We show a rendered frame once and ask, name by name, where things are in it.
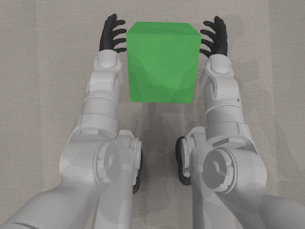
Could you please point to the left robot hand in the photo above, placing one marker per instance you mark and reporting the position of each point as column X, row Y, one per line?
column 107, row 41

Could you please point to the right robot foot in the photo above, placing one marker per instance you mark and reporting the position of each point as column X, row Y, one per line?
column 185, row 180

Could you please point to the right robot forearm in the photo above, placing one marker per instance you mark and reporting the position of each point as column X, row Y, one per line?
column 225, row 122

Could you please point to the left robot forearm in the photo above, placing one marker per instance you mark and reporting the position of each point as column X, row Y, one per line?
column 101, row 100

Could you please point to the robot right upper arm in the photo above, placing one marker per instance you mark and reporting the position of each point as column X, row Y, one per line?
column 238, row 177

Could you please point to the robot foot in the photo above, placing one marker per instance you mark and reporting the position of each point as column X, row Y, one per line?
column 136, row 186
column 185, row 180

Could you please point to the robot left upper arm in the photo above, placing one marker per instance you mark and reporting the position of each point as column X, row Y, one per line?
column 86, row 168

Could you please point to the right robot hand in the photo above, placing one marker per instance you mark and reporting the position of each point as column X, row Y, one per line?
column 219, row 44

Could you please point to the left robot foot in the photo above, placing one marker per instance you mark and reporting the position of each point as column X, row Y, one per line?
column 136, row 186

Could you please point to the carton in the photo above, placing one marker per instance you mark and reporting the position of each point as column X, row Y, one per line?
column 162, row 61

